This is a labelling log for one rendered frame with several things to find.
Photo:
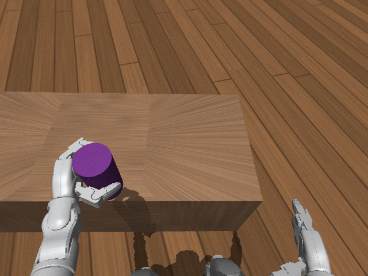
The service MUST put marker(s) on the left robot arm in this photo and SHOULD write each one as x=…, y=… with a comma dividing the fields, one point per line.
x=61, y=226

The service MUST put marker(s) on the right robot hand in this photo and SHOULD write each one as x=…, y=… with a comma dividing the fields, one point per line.
x=312, y=253

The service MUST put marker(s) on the left robot hand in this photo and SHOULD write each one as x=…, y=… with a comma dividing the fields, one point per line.
x=67, y=183

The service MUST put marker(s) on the can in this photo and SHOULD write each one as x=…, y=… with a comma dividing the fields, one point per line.
x=95, y=166

